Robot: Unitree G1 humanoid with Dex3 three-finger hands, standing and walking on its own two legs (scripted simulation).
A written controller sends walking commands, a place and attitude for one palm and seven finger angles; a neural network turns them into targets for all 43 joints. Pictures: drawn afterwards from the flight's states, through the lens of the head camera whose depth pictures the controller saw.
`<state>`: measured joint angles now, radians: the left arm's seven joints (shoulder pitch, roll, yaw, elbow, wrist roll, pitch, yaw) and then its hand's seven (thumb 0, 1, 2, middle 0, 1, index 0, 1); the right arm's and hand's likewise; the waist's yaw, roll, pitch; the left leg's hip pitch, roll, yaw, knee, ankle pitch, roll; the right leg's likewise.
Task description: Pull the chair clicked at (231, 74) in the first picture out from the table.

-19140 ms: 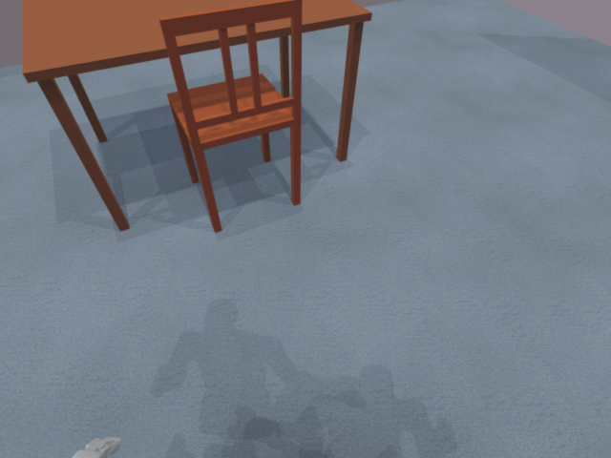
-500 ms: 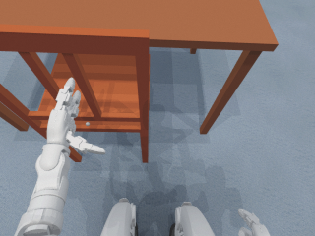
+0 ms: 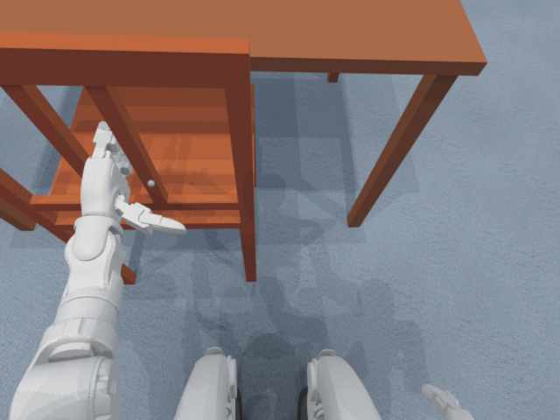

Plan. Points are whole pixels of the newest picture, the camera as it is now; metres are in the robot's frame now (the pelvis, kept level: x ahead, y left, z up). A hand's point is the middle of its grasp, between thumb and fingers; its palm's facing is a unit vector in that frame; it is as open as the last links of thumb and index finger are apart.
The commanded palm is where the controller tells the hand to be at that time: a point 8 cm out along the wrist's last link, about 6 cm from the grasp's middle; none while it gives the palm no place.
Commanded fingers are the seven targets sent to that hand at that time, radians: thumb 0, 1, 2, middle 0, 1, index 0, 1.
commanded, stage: push the fingers through the gap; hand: left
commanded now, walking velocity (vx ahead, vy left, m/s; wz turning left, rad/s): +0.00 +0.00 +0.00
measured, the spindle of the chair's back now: (74, 153) +0.48 +0.29 +0.03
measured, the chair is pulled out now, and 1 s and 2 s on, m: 0.00 0.00 0.05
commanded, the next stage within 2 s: hook a spindle and tug to test in 0.42 s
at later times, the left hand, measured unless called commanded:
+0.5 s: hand (149, 177) +0.45 +0.18 +0.02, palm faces +0.01 -1.00 -0.03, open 16.9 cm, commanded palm +0.42 +0.22 +0.03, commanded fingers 0.00 -0.50 0.30 -0.06 -0.08 -0.06 -0.08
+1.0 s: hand (150, 179) +0.44 +0.18 +0.03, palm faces +0.02 -1.00 -0.02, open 13.7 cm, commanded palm +0.42 +0.22 +0.03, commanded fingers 0.00 0.06 0.54 -0.50 -1.45 -0.50 -1.45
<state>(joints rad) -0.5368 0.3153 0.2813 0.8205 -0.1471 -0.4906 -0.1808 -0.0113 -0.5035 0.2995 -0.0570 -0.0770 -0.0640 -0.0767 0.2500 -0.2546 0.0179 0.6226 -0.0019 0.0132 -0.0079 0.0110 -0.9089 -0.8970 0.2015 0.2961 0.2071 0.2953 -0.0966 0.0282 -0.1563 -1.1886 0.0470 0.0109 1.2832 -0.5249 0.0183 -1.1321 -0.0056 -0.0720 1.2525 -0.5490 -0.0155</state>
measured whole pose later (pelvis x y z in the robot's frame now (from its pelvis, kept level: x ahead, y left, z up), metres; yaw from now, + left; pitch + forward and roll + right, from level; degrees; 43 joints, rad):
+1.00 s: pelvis +0.00 +0.01 +0.00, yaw +0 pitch +25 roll -3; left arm -0.56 0.31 0.28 0.84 -0.15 -0.50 -0.17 -0.01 -0.37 0.36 -0.33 -0.93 -0.33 -0.93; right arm 0.25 -0.25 0.02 0.62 0.00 0.05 0.00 0.01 -0.91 -0.90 0.20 0.30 0.21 0.30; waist -0.10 0.03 -0.16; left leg -1.19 0.04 0.01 1.28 -0.53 0.03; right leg -1.12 -0.01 -0.07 1.23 -0.55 -0.01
